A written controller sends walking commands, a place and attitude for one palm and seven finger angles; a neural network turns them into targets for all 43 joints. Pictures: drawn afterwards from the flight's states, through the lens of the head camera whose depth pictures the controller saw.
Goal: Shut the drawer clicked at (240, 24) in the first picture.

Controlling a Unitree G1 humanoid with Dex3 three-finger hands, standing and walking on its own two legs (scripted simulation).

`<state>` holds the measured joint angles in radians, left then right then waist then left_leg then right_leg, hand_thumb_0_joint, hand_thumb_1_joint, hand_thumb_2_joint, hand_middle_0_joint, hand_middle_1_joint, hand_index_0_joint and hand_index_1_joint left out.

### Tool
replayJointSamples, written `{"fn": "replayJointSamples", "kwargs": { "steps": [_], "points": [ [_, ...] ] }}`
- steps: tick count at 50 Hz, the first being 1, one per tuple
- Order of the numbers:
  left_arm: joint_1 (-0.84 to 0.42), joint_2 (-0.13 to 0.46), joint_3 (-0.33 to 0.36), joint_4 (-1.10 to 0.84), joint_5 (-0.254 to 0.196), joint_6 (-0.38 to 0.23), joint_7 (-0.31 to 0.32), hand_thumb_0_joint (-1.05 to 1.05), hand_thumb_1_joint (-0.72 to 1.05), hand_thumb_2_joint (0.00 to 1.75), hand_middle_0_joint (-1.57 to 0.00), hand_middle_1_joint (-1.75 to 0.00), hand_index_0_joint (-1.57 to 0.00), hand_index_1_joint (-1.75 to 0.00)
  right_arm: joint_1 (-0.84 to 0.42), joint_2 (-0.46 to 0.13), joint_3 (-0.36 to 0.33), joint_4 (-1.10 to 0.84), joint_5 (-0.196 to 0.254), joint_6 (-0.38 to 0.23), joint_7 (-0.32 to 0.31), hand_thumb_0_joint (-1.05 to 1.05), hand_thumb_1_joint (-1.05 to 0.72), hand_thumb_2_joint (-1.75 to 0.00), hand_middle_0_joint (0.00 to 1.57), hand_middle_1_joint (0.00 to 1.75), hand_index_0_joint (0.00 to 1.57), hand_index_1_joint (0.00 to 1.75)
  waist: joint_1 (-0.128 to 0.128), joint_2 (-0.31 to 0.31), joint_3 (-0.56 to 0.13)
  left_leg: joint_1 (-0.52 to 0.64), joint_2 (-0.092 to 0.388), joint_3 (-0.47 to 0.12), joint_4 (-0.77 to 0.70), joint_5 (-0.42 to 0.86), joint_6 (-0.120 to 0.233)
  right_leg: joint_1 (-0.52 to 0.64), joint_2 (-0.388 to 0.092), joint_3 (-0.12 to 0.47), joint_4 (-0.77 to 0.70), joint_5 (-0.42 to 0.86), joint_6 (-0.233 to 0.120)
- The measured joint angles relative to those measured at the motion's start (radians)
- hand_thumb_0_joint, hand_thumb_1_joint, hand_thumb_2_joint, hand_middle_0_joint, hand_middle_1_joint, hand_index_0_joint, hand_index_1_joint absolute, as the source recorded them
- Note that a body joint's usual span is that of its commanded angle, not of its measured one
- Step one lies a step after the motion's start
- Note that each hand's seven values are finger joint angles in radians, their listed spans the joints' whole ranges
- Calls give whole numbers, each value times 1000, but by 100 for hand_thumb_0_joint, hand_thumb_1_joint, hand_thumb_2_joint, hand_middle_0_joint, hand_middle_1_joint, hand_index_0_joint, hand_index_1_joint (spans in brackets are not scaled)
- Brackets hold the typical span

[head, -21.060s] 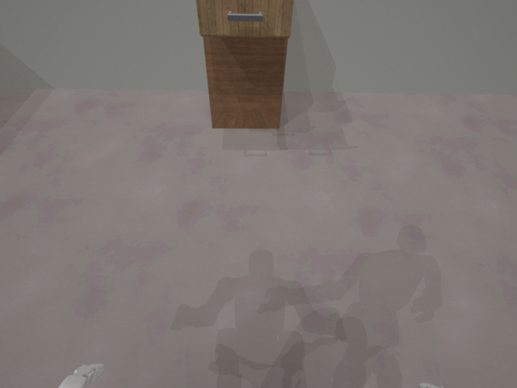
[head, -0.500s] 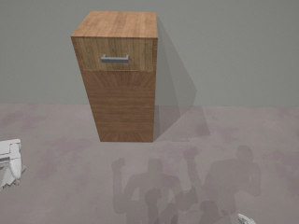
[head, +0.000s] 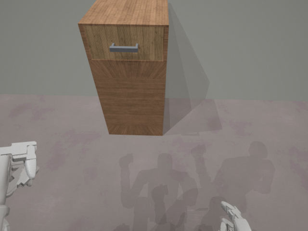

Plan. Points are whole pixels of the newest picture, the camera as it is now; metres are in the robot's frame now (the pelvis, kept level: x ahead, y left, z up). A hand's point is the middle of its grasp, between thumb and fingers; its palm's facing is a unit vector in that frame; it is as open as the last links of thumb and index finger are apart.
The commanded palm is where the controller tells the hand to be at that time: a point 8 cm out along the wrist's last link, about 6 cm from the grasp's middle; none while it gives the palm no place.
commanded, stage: let the arm hang, fingers relaxed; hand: left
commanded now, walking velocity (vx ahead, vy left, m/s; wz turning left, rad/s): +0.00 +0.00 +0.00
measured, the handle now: (124, 47) +0.93 +0.21 +0.02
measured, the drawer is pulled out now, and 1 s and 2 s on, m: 0.00 0.00 0.00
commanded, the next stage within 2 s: look to check the result in 1.06 s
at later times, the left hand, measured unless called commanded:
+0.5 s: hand out of the picture -0.01 +0.21 -0.16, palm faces +0.07 -0.97 -0.24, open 4.9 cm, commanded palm none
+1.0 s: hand out of the picture -0.01 +0.17 -0.16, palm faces +0.05 -0.99 -0.16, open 7.4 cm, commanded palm none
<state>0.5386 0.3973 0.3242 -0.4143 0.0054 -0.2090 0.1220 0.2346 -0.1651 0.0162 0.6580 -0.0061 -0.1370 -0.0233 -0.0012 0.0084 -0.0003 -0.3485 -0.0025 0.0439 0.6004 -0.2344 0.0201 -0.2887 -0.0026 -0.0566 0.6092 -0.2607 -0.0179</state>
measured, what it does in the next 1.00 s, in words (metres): stands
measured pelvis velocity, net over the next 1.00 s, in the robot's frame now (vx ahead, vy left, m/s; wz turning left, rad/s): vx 0.01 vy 0.02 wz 0.01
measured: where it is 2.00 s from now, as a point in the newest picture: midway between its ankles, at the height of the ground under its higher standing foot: outside the picture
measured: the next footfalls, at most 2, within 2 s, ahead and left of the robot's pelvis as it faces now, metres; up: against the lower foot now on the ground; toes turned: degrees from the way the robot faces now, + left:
none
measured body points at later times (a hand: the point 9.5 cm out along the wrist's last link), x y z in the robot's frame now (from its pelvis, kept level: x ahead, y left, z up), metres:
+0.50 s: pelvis +0.01 +0.02 +0.01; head +0.03 +0.02 +0.46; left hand -0.02 +0.26 -0.14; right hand +0.03 -0.22 -0.14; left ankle +0.05 +0.11 -0.73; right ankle +0.01 -0.10 -0.73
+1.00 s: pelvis +0.01 +0.02 +0.02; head +0.01 +0.02 +0.47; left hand -0.01 +0.23 -0.15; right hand -0.03 -0.18 -0.15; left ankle +0.05 +0.11 -0.73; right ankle +0.01 -0.10 -0.73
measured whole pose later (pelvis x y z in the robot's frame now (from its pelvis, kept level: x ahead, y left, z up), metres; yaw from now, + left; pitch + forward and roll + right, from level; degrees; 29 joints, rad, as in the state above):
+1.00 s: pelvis +0.01 +0.02 +0.02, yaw +1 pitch -2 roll +0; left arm 0.29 0.10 0.01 1.16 0.01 0.00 0.04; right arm 0.33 -0.11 -0.01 1.14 -0.02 0.02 -0.04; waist -0.02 0.02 0.05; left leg -0.22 -0.01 0.08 0.42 -0.16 0.04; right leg -0.16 -0.02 -0.06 0.43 -0.23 0.00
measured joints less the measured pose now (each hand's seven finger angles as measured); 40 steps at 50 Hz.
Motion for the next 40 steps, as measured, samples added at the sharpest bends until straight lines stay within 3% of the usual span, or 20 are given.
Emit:
{"fn": "replayJointSamples", "kwargs": {
  "steps": [2,5,9,11,13,19,32,40],
  "points": [
    [-90,-40,-105,243,19,89,-53,0,89,90,-139,-159,-140,-159,-21,-25,-19,59,0,45,22,1,-90,-90,20,30,21,30,0,45,-24,-30,5,-5,58,-59,-6,-18,-2,-13,45,-49,-13],
    [-188,-131,-214,621,29,213,-92,0,90,90,-134,-154,-135,-154,-22,-53,-29,112,-13,121,33,1,-90,-90,20,30,21,30,-25,80,-44,-54,12,-8,108,-66,2,-23,-11,-40,90,-118,-11],
    [-224,-215,-291,969,30,268,-104,1,90,90,-123,-143,-124,-143,0,-37,-22,178,-25,163,36,1,-91,-90,20,30,21,30,-34,5,9,-11,6,-3,103,-72,2,13,-20,-39,100,-135,-9],
    [-225,-234,-285,1078,28,260,-74,1,90,90,-117,-140,-117,-136,24,-23,-16,207,-25,163,31,1,-91,-90,20,30,21,30,-32,-37,29,6,7,-9,71,-51,-9,32,-17,-44,68,-121,-6],
    [-243,-204,-267,1153,19,248,-67,2,90,90,-110,-137,-110,-129,47,-15,-12,241,-23,162,22,1,-91,-90,20,30,21,30,-18,-55,48,15,13,-22,38,-37,-5,53,-6,-57,12,-92,-11],
    [-232,-169,-283,1346,5,233,-93,1,90,90,-88,-111,-88,-105,68,-20,-22,322,-18,170,2,1,-91,-90,20,30,20,30,-2,-25,75,43,19,-25,-58,14,3,101,9,-61,-131,-12,-6],
    [-218,-239,-321,1550,1,219,-91,1,90,90,-38,-51,-38,-50,42,6,-16,431,-11,161,-11,2,-93,-90,20,30,21,30,1,29,56,131,-6,16,-165,59,25,158,-17,-22,-195,24,18],
    [-240,-279,-323,1570,3,212,-88,1,90,90,-23,-35,-24,-34,58,31,-18,462,-11,155,-9,1,-92,-90,20,30,20,30,-8,17,45,137,-8,32,-182,71,28,147,-20,-7,-189,29,20]
  ]
}}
